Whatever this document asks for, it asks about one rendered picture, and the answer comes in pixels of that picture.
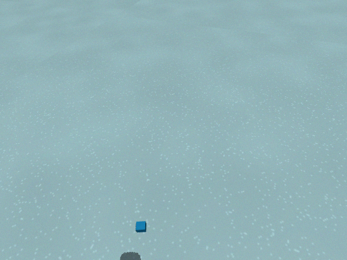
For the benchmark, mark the small box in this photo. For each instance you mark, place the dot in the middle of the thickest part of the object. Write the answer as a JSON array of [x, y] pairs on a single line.
[[141, 226]]

